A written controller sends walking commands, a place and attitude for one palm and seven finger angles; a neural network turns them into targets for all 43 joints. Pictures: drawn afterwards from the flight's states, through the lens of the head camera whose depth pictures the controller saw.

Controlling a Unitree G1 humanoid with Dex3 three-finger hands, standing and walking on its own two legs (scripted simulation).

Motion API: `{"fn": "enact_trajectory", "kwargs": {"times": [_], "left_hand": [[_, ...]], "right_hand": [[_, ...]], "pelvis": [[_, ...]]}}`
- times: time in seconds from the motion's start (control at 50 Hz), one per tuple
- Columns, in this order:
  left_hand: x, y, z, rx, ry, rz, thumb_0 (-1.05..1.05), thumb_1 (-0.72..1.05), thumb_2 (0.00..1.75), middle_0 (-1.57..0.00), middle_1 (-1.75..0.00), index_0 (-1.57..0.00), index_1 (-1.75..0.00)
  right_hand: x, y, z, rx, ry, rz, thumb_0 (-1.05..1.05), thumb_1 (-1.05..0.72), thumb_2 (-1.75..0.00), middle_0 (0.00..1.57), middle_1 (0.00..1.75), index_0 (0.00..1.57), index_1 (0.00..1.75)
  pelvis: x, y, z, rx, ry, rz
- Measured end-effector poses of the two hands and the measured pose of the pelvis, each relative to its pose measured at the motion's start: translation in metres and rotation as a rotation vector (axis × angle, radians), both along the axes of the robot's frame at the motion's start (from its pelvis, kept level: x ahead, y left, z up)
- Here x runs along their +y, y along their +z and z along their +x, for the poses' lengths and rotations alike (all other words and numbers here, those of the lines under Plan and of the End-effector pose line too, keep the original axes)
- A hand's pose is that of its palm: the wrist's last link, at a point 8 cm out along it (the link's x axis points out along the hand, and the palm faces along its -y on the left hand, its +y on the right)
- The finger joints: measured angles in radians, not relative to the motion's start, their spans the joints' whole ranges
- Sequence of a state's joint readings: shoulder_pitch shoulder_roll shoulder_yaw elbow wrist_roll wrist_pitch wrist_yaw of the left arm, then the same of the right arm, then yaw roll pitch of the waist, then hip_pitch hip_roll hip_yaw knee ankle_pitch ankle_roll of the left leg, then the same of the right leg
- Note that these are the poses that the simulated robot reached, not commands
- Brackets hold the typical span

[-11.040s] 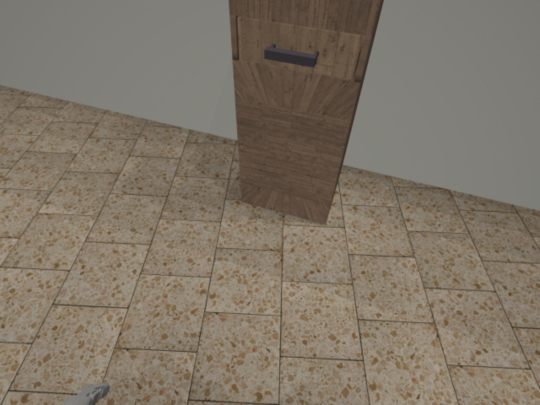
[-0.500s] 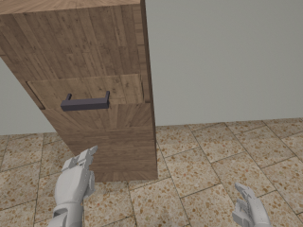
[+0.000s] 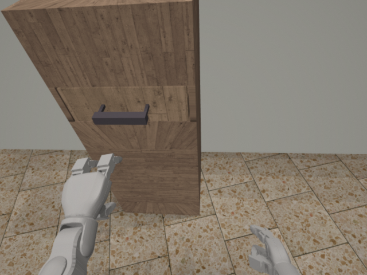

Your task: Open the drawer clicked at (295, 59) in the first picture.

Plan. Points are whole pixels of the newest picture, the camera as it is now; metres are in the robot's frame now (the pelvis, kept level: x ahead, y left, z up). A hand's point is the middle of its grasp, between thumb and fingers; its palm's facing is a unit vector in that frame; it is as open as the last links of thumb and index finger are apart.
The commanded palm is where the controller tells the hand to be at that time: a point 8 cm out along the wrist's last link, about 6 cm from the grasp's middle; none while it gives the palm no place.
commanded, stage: raise the hand with hooked fingers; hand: left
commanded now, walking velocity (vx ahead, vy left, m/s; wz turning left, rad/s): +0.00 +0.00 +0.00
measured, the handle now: (122, 112) +0.53 +0.25 +0.05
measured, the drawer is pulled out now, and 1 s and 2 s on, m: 0.00 0.00 0.00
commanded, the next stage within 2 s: move the hooked fingers above the handle in 1.10 s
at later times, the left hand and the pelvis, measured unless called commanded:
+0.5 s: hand (72, 161) +0.29 +0.26 +0.13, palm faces +0.15 -0.07 -0.99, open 13.5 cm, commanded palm +0.25 +0.26 +0.19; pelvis +0.00 +0.02 +0.02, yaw +2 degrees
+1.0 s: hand (62, 152) +0.29 +0.27 +0.15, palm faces +0.06 -0.08 -1.00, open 13.8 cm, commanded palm +0.26 +0.28 +0.22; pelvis -0.01 +0.03 +0.02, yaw +2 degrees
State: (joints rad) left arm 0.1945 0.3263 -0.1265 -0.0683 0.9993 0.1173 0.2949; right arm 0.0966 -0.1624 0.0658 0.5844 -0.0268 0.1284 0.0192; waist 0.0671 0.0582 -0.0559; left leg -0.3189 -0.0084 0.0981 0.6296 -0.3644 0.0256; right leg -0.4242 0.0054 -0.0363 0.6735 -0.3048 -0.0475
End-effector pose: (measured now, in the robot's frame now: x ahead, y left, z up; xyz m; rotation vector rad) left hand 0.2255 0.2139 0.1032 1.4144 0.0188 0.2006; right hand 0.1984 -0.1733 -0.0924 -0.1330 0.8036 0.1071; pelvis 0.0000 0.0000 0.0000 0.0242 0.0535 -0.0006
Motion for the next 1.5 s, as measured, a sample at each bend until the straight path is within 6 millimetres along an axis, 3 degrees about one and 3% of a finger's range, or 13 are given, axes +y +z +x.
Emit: {"fn": "enact_trajectory", "kwargs": {"times": [0.14, 0.26, 0.34, 0.52, 0.64, 0.76, 0.96, 1.06, 1.16, 1.24, 1.4, 1.5], "left_hand": [[0.019, 0.002, -0.006, 0.100, 0.001, 0.029, 0.00, 0.00, 0.51, -0.29, -0.88, -0.29, -0.87], [0.035, 0.034, -0.003, -0.009, 0.006, 0.036, 0.00, -0.14, 0.45, -0.30, -0.97, -0.30, -0.97], [0.038, 0.049, 0.009, -0.037, -0.002, 0.046, 0.00, -0.23, 0.41, -0.30, -1.03, -0.30, -1.03], [0.048, 0.084, 0.036, -0.020, -0.017, 0.078, 0.00, -0.41, 0.33, -0.32, -1.15, -0.32, -1.15], [0.061, 0.107, 0.045, -0.007, -0.007, 0.096, 0.00, -0.47, 0.31, -0.32, -1.18, -0.32, -1.18], [0.070, 0.121, 0.053, 0.020, -0.020, 0.112, 0.00, -0.48, 0.30, -0.32, -1.20, -0.32, -1.19], [0.065, 0.102, 0.048, 0.077, -0.111, 0.073, 0.00, -0.49, 0.30, -0.32, -1.20, -0.32, -1.20], [0.062, 0.107, 0.041, 0.004, -0.140, 0.093, 0.00, -0.49, 0.30, -0.32, -1.20, -0.32, -1.20], [0.070, 0.121, 0.041, -0.052, -0.072, 0.106, 0.00, -0.49, 0.30, -0.32, -1.20, -0.32, -1.20], [0.074, 0.118, 0.043, -0.008, -0.013, 0.094, 0.00, -0.49, 0.30, -0.32, -1.20, -0.32, -1.20], [0.045, 0.095, 0.053, 0.095, -0.119, 0.100, 0.00, -0.49, 0.30, -0.32, -1.20, -0.32, -1.20], [0.041, 0.100, 0.069, 0.048, -0.148, 0.114, 0.00, -0.49, 0.30, -0.33, -1.20, -0.32, -1.20]], "right_hand": [[-0.036, -0.006, -0.032, 0.108, -0.068, -0.095, 0.01, -0.90, -0.90, 0.21, 0.30, 0.20, 0.30], [-0.053, -0.002, -0.024, 0.099, -0.077, -0.162, 0.02, -0.91, -0.90, 0.20, 0.30, 0.19, 0.30], [-0.045, 0.007, -0.006, 0.048, -0.078, -0.148, 0.02, -0.91, -0.90, 0.20, 0.30, 0.19, 0.30], [-0.005, 0.028, 0.026, -0.050, -0.029, -0.067, 0.01, -0.91, -0.90, 0.20, 0.30, 0.19, 0.30], [0.011, 0.027, 0.026, -0.033, 0.014, -0.049, 0.01, -0.91, -0.90, 0.20, 0.30, 0.20, 0.30], [0.010, 0.019, 0.013, 0.016, 0.023, -0.063, 0.01, -0.91, -0.90, 0.20, 0.30, 0.20, 0.30], [-0.011, 0.010, -0.017, 0.087, -0.011, -0.102, 0.01, -0.91, -0.90, 0.20, 0.30, 0.20, 0.30], [-0.017, 0.007, -0.024, 0.107, -0.012, -0.117, 0.01, -0.91, -0.90, 0.20, 0.30, 0.19, 0.30], [-0.014, 0.004, -0.022, 0.108, -0.009, -0.096, 0.01, -0.91, -0.90, 0.20, 0.30, 0.19, 0.30], [-0.009, 0.005, -0.017, 0.087, -0.007, -0.069, 0.01, -0.91, -0.90, 0.20, 0.30, 0.19, 0.30], [-0.008, 0.013, -0.009, 0.039, -0.001, -0.073, 0.01, -0.91, -0.90, 0.20, 0.30, 0.20, 0.30], [-0.018, 0.011, -0.014, 0.053, -0.020, -0.090, 0.01, -0.91, -0.90, 0.20, 0.30, 0.20, 0.30]], "pelvis": [[0.005, 0.009, 0.003, -0.032, -0.010, -0.007], [0.011, 0.012, 0.002, -0.046, 0.018, -0.013], [0.014, 0.014, 0.001, -0.055, 0.025, -0.014], [0.019, 0.019, 0.001, -0.083, 0.029, -0.017], [0.022, 0.021, -0.001, -0.091, 0.040, -0.020], [0.025, 0.022, -0.003, -0.089, 0.047, -0.022], [0.029, 0.022, -0.005, -0.073, 0.039, -0.023], [0.028, 0.022, -0.007, -0.069, 0.042, -0.022], [0.026, 0.022, -0.010, -0.069, 0.045, -0.020], [0.024, 0.022, -0.012, -0.071, 0.046, -0.018], [0.017, 0.022, -0.014, -0.073, 0.054, -0.015], [0.012, 0.022, -0.014, -0.064, 0.052, -0.014]]}}
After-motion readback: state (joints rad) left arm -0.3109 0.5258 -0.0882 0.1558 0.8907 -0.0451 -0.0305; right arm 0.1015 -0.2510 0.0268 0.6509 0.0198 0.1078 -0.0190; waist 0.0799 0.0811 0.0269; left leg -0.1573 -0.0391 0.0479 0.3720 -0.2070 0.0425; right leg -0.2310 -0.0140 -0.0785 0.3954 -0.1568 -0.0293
